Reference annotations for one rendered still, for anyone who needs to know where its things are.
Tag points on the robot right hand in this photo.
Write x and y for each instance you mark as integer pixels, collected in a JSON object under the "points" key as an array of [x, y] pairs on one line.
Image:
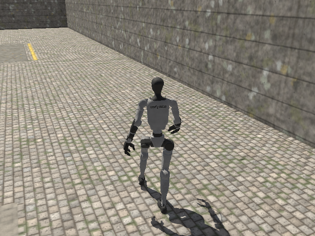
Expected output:
{"points": [[173, 127]]}

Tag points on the left robot shin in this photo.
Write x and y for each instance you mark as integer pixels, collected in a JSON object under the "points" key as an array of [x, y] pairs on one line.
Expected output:
{"points": [[142, 166]]}

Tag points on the robot left hand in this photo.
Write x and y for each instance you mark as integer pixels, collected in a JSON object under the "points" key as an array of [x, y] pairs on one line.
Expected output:
{"points": [[126, 147]]}

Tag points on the robot shin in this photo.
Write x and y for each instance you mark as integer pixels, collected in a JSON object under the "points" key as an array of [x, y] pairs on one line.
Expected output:
{"points": [[164, 186], [142, 166]]}

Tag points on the left robot forearm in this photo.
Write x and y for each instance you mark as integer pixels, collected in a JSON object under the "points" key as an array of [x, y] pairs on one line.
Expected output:
{"points": [[131, 133]]}

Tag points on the right robot upper arm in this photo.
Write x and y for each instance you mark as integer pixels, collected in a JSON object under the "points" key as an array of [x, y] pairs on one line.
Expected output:
{"points": [[175, 110]]}

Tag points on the right robot forearm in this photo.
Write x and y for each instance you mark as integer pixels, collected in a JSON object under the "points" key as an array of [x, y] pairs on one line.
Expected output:
{"points": [[177, 126]]}

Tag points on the right robot shin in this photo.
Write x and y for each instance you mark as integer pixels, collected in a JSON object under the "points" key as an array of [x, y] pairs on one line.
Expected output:
{"points": [[164, 186]]}

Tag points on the left robot upper arm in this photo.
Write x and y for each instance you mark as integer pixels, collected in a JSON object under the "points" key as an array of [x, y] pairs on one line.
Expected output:
{"points": [[139, 111]]}

